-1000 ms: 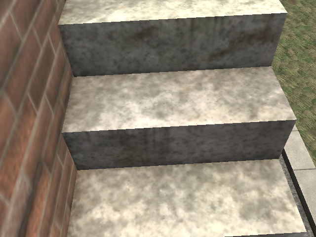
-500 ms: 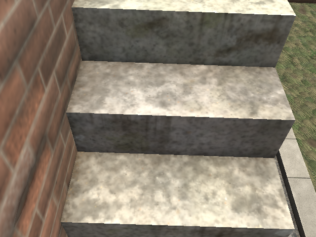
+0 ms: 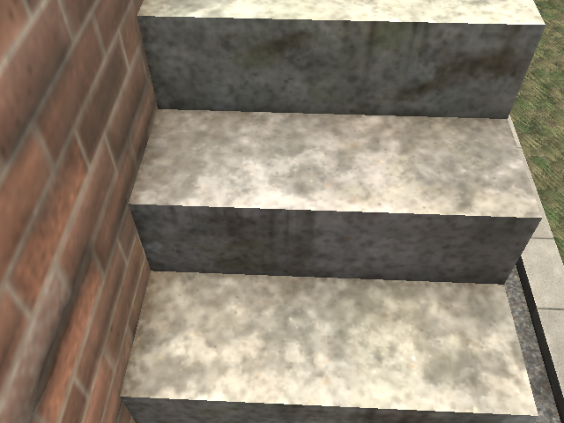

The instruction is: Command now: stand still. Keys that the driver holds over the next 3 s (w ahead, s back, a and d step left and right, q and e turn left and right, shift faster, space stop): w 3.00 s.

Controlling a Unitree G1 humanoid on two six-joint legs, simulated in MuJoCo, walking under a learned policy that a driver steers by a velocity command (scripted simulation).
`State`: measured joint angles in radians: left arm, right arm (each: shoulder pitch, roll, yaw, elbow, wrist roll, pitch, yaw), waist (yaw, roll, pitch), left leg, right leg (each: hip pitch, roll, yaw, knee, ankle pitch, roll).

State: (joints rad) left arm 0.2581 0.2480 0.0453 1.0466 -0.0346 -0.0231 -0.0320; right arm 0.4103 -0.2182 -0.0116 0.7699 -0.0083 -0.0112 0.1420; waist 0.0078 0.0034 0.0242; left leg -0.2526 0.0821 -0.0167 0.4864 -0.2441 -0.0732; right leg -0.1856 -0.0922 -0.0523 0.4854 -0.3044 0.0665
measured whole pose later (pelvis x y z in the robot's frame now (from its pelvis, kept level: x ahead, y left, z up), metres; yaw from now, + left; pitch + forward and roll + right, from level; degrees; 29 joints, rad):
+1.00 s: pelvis +0.01 +0.01 +0.00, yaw +1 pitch +1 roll -1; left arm 0.32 0.20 0.01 1.12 -0.04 -0.01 -0.02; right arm 0.50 -0.16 0.01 0.88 0.00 0.02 0.14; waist -0.01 0.00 0.01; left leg -0.25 0.09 -0.03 0.50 -0.26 -0.07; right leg -0.15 -0.08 -0.07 0.43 -0.29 0.07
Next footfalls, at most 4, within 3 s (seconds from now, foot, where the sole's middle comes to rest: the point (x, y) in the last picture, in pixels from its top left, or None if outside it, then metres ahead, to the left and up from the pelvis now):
none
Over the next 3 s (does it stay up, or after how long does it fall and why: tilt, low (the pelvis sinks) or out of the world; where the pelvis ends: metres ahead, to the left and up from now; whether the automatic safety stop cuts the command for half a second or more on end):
stays up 0.00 0.00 0.00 its command is cut before an obstacle from the start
